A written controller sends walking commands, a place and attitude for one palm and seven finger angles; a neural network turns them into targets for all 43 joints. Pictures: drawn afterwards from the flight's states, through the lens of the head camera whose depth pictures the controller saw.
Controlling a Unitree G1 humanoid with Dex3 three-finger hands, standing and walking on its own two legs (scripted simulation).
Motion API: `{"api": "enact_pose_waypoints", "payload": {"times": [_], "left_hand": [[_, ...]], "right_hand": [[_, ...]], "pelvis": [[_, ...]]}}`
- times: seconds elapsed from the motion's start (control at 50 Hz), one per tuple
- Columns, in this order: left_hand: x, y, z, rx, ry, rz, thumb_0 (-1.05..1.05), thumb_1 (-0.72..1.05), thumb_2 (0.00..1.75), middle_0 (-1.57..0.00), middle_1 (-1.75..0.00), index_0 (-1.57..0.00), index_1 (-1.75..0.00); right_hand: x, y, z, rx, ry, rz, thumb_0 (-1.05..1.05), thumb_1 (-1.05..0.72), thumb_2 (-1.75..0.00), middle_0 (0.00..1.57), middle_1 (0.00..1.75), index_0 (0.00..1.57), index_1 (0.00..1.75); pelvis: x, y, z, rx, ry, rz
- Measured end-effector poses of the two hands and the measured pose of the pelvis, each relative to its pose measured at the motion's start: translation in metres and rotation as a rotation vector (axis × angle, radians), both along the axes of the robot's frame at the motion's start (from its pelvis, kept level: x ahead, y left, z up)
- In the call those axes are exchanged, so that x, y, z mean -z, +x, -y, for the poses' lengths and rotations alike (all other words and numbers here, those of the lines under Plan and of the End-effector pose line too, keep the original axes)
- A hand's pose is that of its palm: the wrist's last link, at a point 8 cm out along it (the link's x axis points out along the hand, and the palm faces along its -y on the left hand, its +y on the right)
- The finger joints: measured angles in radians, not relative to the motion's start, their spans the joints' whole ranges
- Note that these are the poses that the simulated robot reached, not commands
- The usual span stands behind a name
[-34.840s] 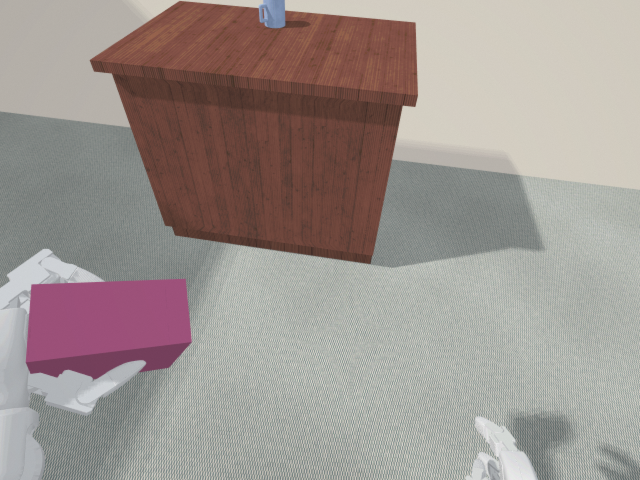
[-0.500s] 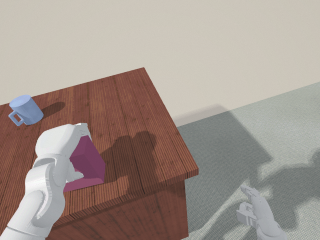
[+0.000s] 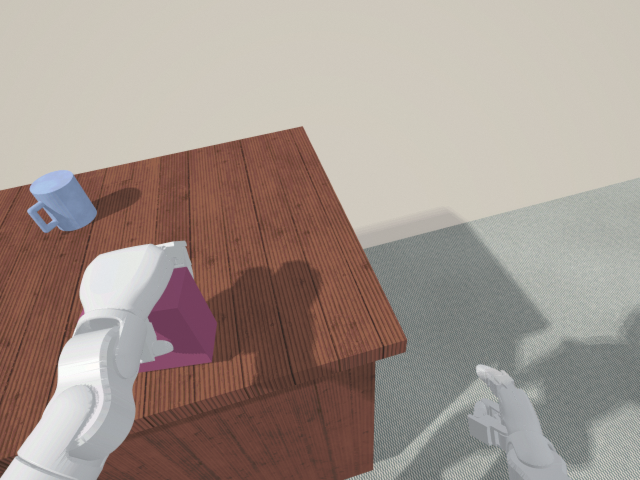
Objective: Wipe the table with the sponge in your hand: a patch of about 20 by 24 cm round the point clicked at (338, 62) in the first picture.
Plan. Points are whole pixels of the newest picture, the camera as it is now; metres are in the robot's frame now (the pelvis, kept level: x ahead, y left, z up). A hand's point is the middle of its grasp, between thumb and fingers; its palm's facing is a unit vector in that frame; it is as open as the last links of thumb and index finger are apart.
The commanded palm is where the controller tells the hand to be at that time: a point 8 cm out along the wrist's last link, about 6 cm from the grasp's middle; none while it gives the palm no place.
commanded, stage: lower the sponge onto the table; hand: left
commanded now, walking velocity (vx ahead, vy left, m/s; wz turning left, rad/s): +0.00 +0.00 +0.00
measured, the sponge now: (162, 331) +0.25 +0.26 +0.07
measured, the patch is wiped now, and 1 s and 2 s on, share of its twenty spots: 0.05 0.05 0.35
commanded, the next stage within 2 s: wipe forward along the first lane in 1.36 s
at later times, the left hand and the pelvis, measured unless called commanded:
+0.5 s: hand (147, 293) +0.25 +0.25 +0.14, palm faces +0.13 -0.04 -0.99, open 9.9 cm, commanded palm +0.22 +0.25 +0.20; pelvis +0.00 -0.01 +0.00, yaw +0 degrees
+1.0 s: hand (139, 302) +0.25 +0.27 +0.12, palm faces +0.10 -0.07 -0.99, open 9.9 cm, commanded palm +0.22 +0.26 +0.18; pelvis +0.00 -0.01 +0.00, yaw +0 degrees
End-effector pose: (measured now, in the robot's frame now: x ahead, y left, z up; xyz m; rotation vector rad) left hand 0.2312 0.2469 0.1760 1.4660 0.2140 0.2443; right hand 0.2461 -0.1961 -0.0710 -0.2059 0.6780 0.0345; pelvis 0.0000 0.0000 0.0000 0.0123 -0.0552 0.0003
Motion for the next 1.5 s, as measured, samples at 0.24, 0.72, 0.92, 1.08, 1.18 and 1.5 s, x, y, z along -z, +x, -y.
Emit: {"api": "enact_pose_waypoints", "payload": {"times": [0.24, 0.72, 0.92, 1.08, 1.18, 1.5], "left_hand": [[-0.039, 0.001, -0.021, -0.136, -0.059, 0.131, -0.01, -0.51, 1.09, -0.75, -1.36, -0.76, -1.37], [0.001, 0.003, -0.006, -0.131, -0.037, -0.019, -0.01, -0.51, 1.09, -0.75, -1.36, -0.76, -1.37], [0.0, -0.007, -0.006, -0.034, 0.029, 0.042, -0.01, -0.51, 1.09, -0.76, -1.36, -0.77, -1.36], [0.013, 0.0, -0.018, -0.144, -0.005, -0.018, -0.01, -0.51, 1.09, -0.75, -1.36, -0.76, -1.36], [0.014, 0.004, -0.008, -0.073, 0.008, -0.026, -0.01, -0.51, 1.09, -0.75, -1.37, -0.76, -1.37], [0.018, 0.008, -0.01, -0.097, 0.003, 0.013, -0.01, -0.51, 1.09, -0.75, -1.37, -0.76, -1.37]], "right_hand": [[0.003, -0.006, 0.003, 0.034, 0.087, -0.005, 0.01, -0.91, -0.9, 0.2, 0.3, 0.2, 0.3], [0.007, -0.016, 0.019, 0.048, 0.061, -0.009, 0.01, -0.91, -0.9, 0.2, 0.3, 0.2, 0.3], [0.009, -0.022, 0.034, 0.06, -0.003, -0.031, 0.01, -0.91, -0.9, 0.2, 0.3, 0.2, 0.3], [0.013, -0.02, 0.03, 0.071, 0.023, -0.038, 0.01, -0.91, -0.9, 0.2, 0.3, 0.2, 0.3], [0.012, -0.018, 0.027, 0.065, 0.017, -0.029, 0.01, -0.91, -0.9, 0.2, 0.3, 0.2, 0.3], [0.013, -0.011, 0.02, 0.059, 0.028, -0.051, 0.01, -0.91, -0.9, 0.2, 0.3, 0.2, 0.3]], "pelvis": [[-0.001, 0.004, -0.001, 0.015, 0.0, -0.017], [0.001, -0.003, 0.01, 0.009, 0.006, -0.011], [0.001, 0.001, 0.014, 0.008, 0.003, 0.004], [0.001, 0.001, 0.012, 0.002, 0.004, -0.009], [0.001, 0.002, 0.011, 0.002, 0.003, -0.014], [0.001, 0.011, 0.004, 0.005, 0.001, -0.028]]}}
